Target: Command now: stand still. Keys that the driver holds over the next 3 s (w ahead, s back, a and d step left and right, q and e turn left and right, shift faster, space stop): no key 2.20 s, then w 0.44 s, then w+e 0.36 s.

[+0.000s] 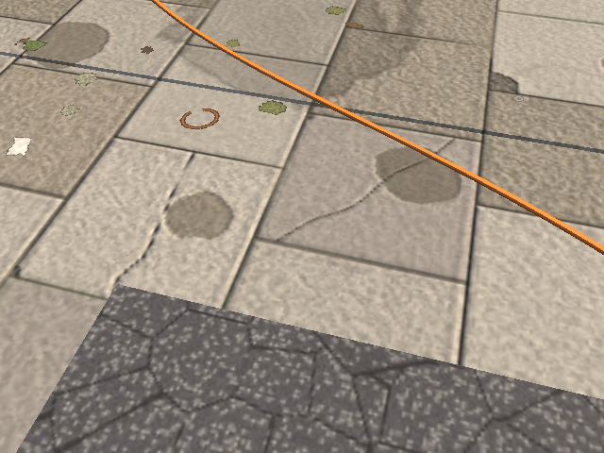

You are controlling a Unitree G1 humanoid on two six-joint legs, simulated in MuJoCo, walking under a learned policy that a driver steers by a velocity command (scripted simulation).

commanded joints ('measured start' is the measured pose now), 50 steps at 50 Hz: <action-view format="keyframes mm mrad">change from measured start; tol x2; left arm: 1 72 92 14 -11 0 -4 3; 50 190 57 2 -14 -4 -10 5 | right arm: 1 2 -99 -14 -23 0 -6 -4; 50 90 -76 1 13 3 -7 -12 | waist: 1 -2 -14 -7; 50 -5 -10 17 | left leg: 1 136 30 -30 -46 193 44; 18 126 28 -31 -61 153 39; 50 124 26 -31 -54 178 37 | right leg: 1 -150 -37 32 -124 154 -17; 15 -160 -32 27 -141 113 -18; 50 -159 -27 23 -140 146 -19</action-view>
